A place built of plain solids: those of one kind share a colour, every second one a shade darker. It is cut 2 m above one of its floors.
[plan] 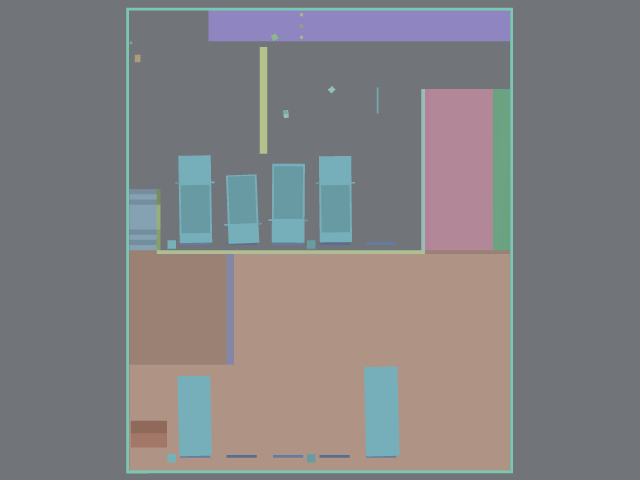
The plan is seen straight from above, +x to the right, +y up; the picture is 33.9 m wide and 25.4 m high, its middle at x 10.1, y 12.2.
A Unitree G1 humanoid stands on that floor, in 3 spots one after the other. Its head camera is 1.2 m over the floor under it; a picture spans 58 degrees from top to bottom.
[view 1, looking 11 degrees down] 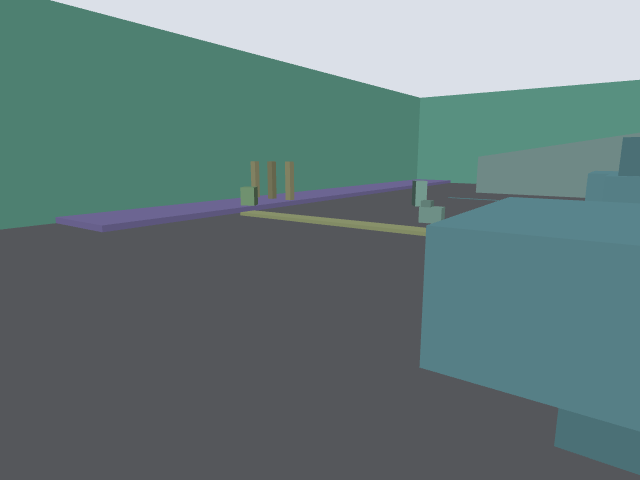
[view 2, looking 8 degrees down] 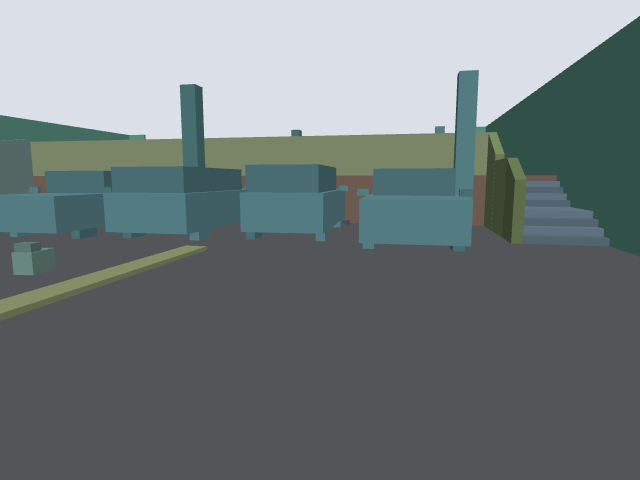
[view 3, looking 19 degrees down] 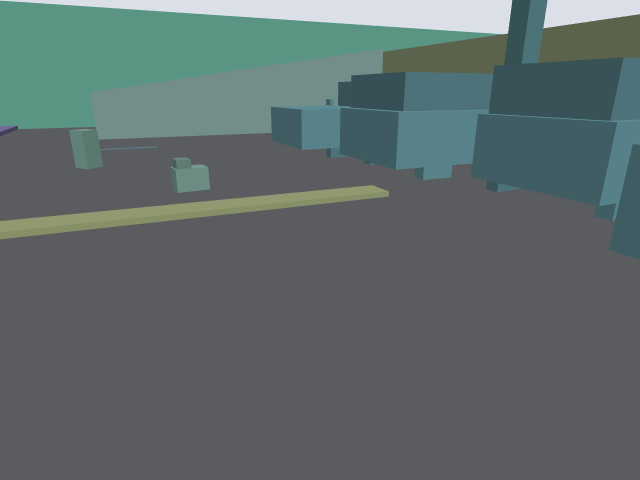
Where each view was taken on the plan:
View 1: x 0.73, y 15.89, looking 36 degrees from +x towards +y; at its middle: ground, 6.29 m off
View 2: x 3.50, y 23.52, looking -78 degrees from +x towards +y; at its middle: car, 8.45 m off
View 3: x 2.60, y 19.59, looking -24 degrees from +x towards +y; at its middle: ground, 3.69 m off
